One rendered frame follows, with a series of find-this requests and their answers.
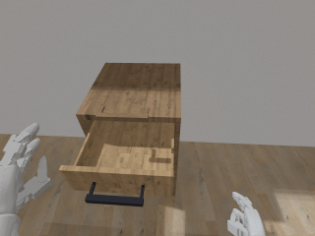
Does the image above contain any robot left hand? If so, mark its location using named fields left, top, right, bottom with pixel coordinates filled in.
left=0, top=123, right=50, bottom=215

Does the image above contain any robot right hand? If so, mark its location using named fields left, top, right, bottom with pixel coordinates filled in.
left=227, top=192, right=267, bottom=236

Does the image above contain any handle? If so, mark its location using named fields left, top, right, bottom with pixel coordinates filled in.
left=95, top=112, right=149, bottom=123
left=85, top=182, right=145, bottom=207

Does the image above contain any cabinet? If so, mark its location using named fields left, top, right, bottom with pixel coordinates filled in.
left=76, top=63, right=181, bottom=197

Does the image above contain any left robot forearm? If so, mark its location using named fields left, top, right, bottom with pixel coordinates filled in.
left=0, top=213, right=21, bottom=236

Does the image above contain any drawer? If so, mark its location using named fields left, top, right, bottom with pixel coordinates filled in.
left=59, top=120, right=174, bottom=197

